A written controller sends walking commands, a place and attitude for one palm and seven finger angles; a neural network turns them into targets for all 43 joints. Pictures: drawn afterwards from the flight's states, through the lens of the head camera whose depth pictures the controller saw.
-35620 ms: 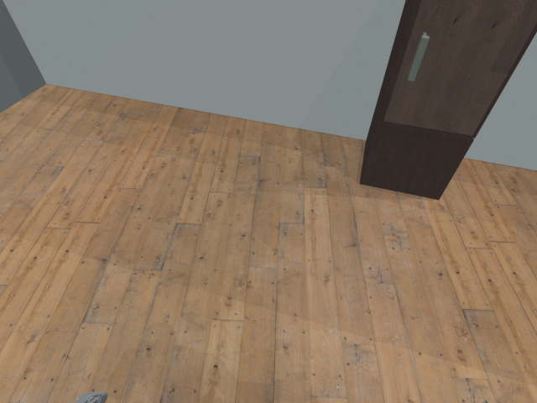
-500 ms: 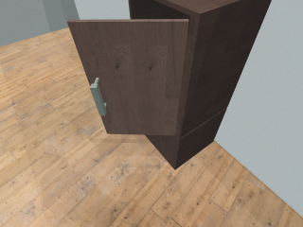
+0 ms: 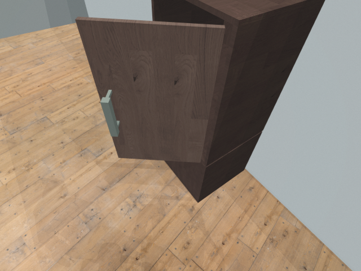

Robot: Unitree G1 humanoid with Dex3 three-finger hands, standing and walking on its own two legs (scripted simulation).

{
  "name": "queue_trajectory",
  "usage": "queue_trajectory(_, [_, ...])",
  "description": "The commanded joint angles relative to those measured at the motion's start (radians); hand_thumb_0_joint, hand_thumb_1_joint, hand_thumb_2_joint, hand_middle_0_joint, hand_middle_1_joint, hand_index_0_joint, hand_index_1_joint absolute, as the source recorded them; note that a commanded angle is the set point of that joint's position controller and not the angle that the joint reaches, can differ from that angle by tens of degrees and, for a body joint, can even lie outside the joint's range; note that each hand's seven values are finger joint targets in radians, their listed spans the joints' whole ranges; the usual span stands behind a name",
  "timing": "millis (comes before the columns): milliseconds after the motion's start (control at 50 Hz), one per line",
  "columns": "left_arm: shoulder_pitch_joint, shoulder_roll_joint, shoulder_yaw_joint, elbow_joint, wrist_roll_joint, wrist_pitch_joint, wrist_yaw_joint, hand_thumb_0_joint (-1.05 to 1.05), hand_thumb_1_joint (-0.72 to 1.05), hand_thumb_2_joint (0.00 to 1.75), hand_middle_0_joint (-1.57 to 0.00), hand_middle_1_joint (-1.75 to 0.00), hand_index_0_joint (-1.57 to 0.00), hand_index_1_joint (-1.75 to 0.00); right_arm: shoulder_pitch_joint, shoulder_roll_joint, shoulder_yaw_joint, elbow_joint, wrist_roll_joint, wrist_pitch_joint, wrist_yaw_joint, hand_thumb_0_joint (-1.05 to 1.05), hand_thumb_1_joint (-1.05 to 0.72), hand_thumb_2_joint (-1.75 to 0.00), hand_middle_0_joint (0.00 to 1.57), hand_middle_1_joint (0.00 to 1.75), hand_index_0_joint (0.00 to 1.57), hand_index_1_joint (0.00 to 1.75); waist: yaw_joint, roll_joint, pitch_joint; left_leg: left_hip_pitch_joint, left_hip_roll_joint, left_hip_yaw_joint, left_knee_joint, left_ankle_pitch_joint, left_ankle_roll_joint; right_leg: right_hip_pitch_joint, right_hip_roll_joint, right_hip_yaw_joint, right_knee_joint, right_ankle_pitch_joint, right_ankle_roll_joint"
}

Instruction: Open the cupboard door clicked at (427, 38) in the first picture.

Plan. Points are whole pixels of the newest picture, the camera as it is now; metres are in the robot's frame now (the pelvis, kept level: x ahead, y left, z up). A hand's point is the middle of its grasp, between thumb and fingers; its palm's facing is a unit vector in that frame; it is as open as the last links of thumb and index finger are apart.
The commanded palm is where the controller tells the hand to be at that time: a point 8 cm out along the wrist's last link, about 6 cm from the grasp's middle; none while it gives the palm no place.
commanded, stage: look again from close up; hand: left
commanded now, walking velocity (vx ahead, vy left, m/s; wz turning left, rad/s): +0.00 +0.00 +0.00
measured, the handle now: (112, 113) +0.58 +0.27 -0.04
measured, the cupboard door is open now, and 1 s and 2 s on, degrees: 51 51 51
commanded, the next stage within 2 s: raise the hand with hooked fingers in 0.32 s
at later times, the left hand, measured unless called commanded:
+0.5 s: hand out of the picture +0.09 +0.20 -0.13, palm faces +0.18 -0.96 -0.22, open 7.4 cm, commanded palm +0.11 +0.25 -0.07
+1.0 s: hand (81, 266) +0.14 +0.22 -0.06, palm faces +0.04 -1.00 -0.05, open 9.5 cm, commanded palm +0.13 +0.28 -0.05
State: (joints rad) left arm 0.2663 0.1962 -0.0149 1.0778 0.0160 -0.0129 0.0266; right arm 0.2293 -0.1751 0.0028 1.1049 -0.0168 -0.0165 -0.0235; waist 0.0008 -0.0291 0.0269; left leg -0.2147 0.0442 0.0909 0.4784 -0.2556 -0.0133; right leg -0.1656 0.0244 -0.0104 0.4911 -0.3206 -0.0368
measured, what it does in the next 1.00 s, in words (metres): lowers itself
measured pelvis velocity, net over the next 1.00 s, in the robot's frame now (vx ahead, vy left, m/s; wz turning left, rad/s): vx -0.06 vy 0.00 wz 0.07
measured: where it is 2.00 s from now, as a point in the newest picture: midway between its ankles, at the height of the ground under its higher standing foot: outside the picture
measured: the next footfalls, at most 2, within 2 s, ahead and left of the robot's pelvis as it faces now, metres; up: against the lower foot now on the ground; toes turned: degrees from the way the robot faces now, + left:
none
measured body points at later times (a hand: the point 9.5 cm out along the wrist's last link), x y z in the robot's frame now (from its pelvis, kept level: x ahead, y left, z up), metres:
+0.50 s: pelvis +0.01 +0.01 +0.00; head +0.03 +0.01 +0.45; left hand +0.08 +0.25 -0.11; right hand +0.07 -0.24 -0.14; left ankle +0.00 +0.13 -0.74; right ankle -0.04 -0.09 -0.74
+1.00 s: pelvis -0.06 +0.00 -0.11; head +0.00 +0.01 +0.34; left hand +0.13 +0.27 -0.06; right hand +0.17 -0.22 -0.17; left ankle +0.00 +0.13 -0.74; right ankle -0.04 -0.09 -0.74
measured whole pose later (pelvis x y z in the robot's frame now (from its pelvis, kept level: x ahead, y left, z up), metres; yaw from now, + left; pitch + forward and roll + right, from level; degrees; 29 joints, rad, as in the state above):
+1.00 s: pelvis -0.06 +0.00 -0.11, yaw +4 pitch +14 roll -3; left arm 0.30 0.26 0.22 0.11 -0.30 -0.46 -0.40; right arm 0.17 -0.23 0.00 0.56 0.02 -0.24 -0.07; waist 0.04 0.01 -0.13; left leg -1.01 0.05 -0.05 1.25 -0.49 -0.02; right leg -0.89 0.01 -0.13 1.23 -0.58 -0.06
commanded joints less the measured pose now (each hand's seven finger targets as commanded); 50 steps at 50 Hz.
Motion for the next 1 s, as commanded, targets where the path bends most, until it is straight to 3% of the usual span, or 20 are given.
queue_trajectory(0, [0.043, 0.125, 0.030, -0.037, -0.003, -0.018, 0.004, 0.00, 0.90, 0.90, -0.20, -0.30, -0.20, -0.30, 0.017, -0.127, -0.020, -0.043, 0.004, -0.018, -0.005, 0.00, -0.90, -0.90, 0.20, 0.30, 0.20, 0.30, 0.004, 0.019, -0.001, 0.040, 0.077, -0.079, -0.063, 0.153, 0.041, -0.056, -0.118, 0.115, -0.097, 0.254, -0.011])
queue_trajectory(160, [0.034, 0.135, 0.034, -0.031, -0.002, -0.021, 0.004, 0.00, 0.90, 0.90, -0.20, -0.30, -0.20, -0.30, -0.003, -0.137, -0.024, -0.036, 0.004, -0.021, -0.008, 0.00, -0.90, -0.90, 0.20, 0.30, 0.20, 0.30, 0.006, 0.017, -0.023, 0.074, 0.083, -0.078, -0.060, 0.229, 0.042, -0.031, -0.122, 0.105, -0.087, 0.350, -0.009])
queue_trajectory(380, [0.021, 0.139, 0.034, -0.027, -0.002, -0.018, 0.003, 0.00, 0.90, 0.90, -0.20, -0.30, -0.20, -0.30, -0.019, -0.151, -0.023, -0.031, 0.004, -0.020, -0.008, 0.00, -0.90, -0.90, 0.20, 0.30, 0.20, 0.30, 0.008, 0.030, -0.010, 0.083, 0.086, -0.086, -0.086, 0.225, 0.045, -0.035, -0.124, 0.102, -0.104, 0.309, -0.005])
queue_trajectory(400, [0.121, 0.098, 0.029, 0.003, 0.005, -0.028, 0.051, 0.00, 0.90, 0.90, -0.20, -0.30, -0.20, -0.30, -0.074, -0.138, -0.027, -0.098, 0.015, -0.013, -0.002, 0.00, -0.90, -0.90, 0.20, 0.30, 0.20, 0.30, 0.027, 0.063, 0.042, 0.003, 0.083, -0.031, 0.143, 0.236, 0.010, -0.062, -0.199, 0.171, -0.131, 0.655, 0.054])
queue_trajectory(420, [-0.634, 0.389, 0.236, -1.520, -0.193, -0.241, 0.042, 0.00, 0.88, 0.89, -0.20, -0.32, -0.20, -0.32, -0.003, -0.267, -0.054, -0.418, 0.064, -0.157, -0.038, 0.00, -0.90, -0.90, 0.20, 0.30, 0.20, 0.30, -0.079, 0.198, -0.468, 0.237, -0.044, -0.077, -0.011, 0.440, 0.040, 0.065, -0.096, 0.041, 0.001, 0.672, -0.007])
queue_trajectory(440, [-0.121, 0.290, 0.209, -1.251, -0.111, -0.208, 0.066, 0.00, 0.85, 0.88, -0.20, -0.33, -0.20, -0.33, -0.060, -0.190, -0.039, -0.381, 0.044, -0.249, -0.073, 0.00, -0.90, -0.90, 0.20, 0.30, 0.20, 0.30, 0.026, 0.341, -0.461, 0.369, 0.001, -0.081, -0.029, 0.623, 0.059, -0.003, -0.036, 0.013, 0.078, 0.473, -0.015])
queue_trajectory(460, [0.147, 0.065, 0.082, -1.109, -0.158, -0.087, 0.075, 0.00, 0.83, 0.87, -0.21, -0.34, -0.21, -0.34, -0.063, -0.150, -0.041, -0.384, 0.065, -0.273, -0.064, 0.00, -0.90, -0.90, 0.20, 0.30, 0.20, 0.30, -0.010, 0.297, -0.308, 0.278, 0.012, -0.095, -0.019, 0.621, 0.038, -0.132, -0.030, -0.065, 0.075, 0.239, 0.008])
queue_trajectory(480, [0.081, -0.011, 0.089, -1.034, -0.182, -0.089, 0.052, 0.00, 0.81, 0.86, -0.21, -0.36, -0.21, -0.36, -0.026, -0.159, -0.058, -0.363, 0.063, -0.272, -0.057, 0.00, -0.90, -0.90, 0.20, 0.30, 0.20, 0.30, -0.056, 0.118, -0.144, 0.165, 0.017, -0.104, 0.026, 0.552, 0.035, -0.211, -0.032, -0.081, 0.042, 0.218, 0.023])
queue_trajectory(500, [0.015, 0.039, 0.143, -1.011, -0.188, -0.141, 0.022, 0.00, 0.78, 0.85, -0.21, -0.37, -0.21, -0.37, -0.033, -0.194, -0.081, -0.411, 0.045, -0.273, -0.052, 0.00, -0.90, -0.90, 0.20, 0.30, 0.20, 0.30, -0.063, -0.010, -0.046, 0.030, -0.008, -0.110, 0.082, 0.382, 0.033, -0.277, -0.024, -0.092, 0.035, 0.245, 0.031])
queue_trajectory(520, [0.065, 0.064, 0.204, -0.899, -0.198, -0.207, -0.018, 0.00, 0.76, 0.84, -0.21, -0.39, -0.21, -0.39, -0.033, -0.207, -0.094, -0.419, 0.030, -0.268, -0.050, 0.00, -0.90, -0.90, 0.20, 0.30, 0.20, 0.30, -0.062, -0.144, -0.035, -0.085, -0.026, -0.098, 0.140, 0.256, 0.034, -0.347, -0.022, -0.099, 0.065, 0.237, 0.037])
queue_trajectory(540, [0.161, 0.015, 0.209, -0.798, -0.217, -0.288, -0.074, 0.00, 0.74, 0.83, -0.21, -0.40, -0.21, -0.40, -0.047, -0.200, -0.097, -0.443, 0.020, -0.269, -0.044, 0.00, -0.90, -0.90, 0.20, 0.30, 0.20, 0.30, -0.032, -0.231, -0.042, -0.203, -0.035, -0.100, 0.200, 0.191, 0.029, -0.399, -0.018, -0.106, 0.140, 0.214, 0.039])
queue_trajectory(560, [0.254, -0.005, 0.207, -0.734, -0.224, -0.366, -0.146, 0.00, 0.71, 0.82, -0.21, -0.42, -0.21, -0.42, -0.061, -0.193, -0.102, -0.480, 0.025, -0.281, -0.027, 0.00, -0.90, -0.90, 0.20, 0.30, 0.20, 0.30, 0.018, -0.178, -0.065, -0.268, -0.051, -0.090, 0.258, 0.186, 0.021, -0.409, -0.025, -0.086, 0.215, 0.242, 0.028])
queue_trajectory(600, [0.277, 0.019, 0.234, -0.768, -0.257, -0.531, -0.284, 0.00, 0.67, 0.80, -0.22, -0.45, -0.22, -0.45, -0.100, -0.191, -0.111, -0.539, 0.016, -0.291, -0.002, 0.00, -0.90, -0.90, 0.20, 0.30, 0.20, 0.30, 0.067, -0.145, -0.203, -0.396, -0.061, -0.076, 0.375, 0.145, 0.008, -0.451, -0.026, -0.056, 0.361, 0.238, 0.016])
queue_trajectory(660, [0.163, 0.141, 0.304, -0.781, -0.293, -0.686, -0.477, 0.00, 0.60, 0.77, -0.22, -0.50, -0.22, -0.50, -0.110, -0.203, -0.118, -0.612, 0.028, -0.305, 0.023, 0.00, -0.90, -0.90, 0.20, 0.30, 0.20, 0.30, 0.064, -0.012, -0.285, -0.550, -0.065, -0.075, 0.535, 0.053, 0.007, -0.545, -0.043, 0.036, 0.482, 0.132, 0.001])
queue_trajectory(680, [0.118, 0.159, 0.318, -0.844, -0.325, -0.677, -0.510, 0.00, 0.57, 0.76, -0.22, -0.51, -0.22, -0.51, -0.121, -0.211, -0.117, -0.657, 0.034, -0.304, 0.021, 0.00, -0.90, -0.90, 0.20, 0.30, 0.20, 0.30, 0.067, 0.018, -0.356, -0.568, -0.070, -0.060, 0.568, 0.023, 0.015, -0.546, -0.047, 0.067, 0.486, 0.074, 0.008])
queue_trajectory(720, [0.072, 0.186, 0.362, -0.929, -0.383, -0.616, -0.526, 0.00, 0.53, 0.74, -0.23, -0.54, -0.23, -0.54, -0.136, -0.207, -0.112, -0.725, 0.051, -0.295, 0.003, 0.00, -0.90, -0.90, 0.20, 0.30, 0.20, 0.30, 0.067, -0.010, -0.388, -0.625, -0.071, -0.053, 0.595, -0.081, 0.026, -0.553, -0.047, 0.113, 0.438, -0.133, 0.022])
queue_trajectory(760, [-0.059, 0.206, 0.357, -1.090, -0.410, -0.577, -0.502, 0.00, 0.48, 0.72, -0.23, -0.57, -0.23, -0.57, -0.111, -0.205, -0.097, -0.745, 0.053, -0.286, -0.016, 0.00, -0.90, -0.90, 0.20, 0.30, 0.20, 0.30, 0.036, 0.023, -0.403, -0.619, -0.054, -0.069, 0.616, -0.107, 0.037, -0.590, -0.032, 0.119, 0.430, -0.212, 0.025])
queue_trajectory(820, [-0.101, 0.201, 0.317, -1.262, -0.376, -0.564, -0.436, 0.00, 0.41, 0.69, -0.24, -0.62, -0.24, -0.62, -0.066, -0.189, -0.085, -0.732, 0.049, -0.280, -0.036, 0.00, -0.90, -0.90, 0.20, 0.30, 0.20, 0.30, 0.002, 0.100, -0.416, -0.576, -0.033, -0.087, 0.625, -0.080, 0.050, -0.615, -0.023, 0.105, 0.430, -0.161, 0.024])
queue_trajectory(860, [-0.175, 0.216, 0.291, -1.282, -0.348, -0.552, -0.412, 0.00, 0.36, 0.67, -0.24, -0.64, -0.24, -0.64, -0.049, -0.195, -0.071, -0.706, 0.045, -0.275, -0.052, 0.00, -0.90, -0.90, 0.20, 0.30, 0.20, 0.30, -0.039, 0.066, -0.360, -0.595, -0.022, -0.107, 0.636, -0.093, 0.055, -0.664, -0.007, 0.085, 0.443, -0.165, 0.022])
queue_trajectory(980, [-0.136, 0.244, 0.322, -1.131, -0.350, -0.451, -0.449, 0.00, 0.22, 0.61, -0.25, -0.74, -0.25, -0.74, -0.052, -0.202, -0.051, -0.673, 0.052, -0.275, -0.072, 0.00, -0.90, -0.90, 0.20, 0.30, 0.20, 0.30, -0.025, 0.087, -0.344, -0.620, -0.023, -0.126, 0.602, -0.141, 0.050, -0.669, -0.005, 0.056, 0.419, -0.235, 0.019])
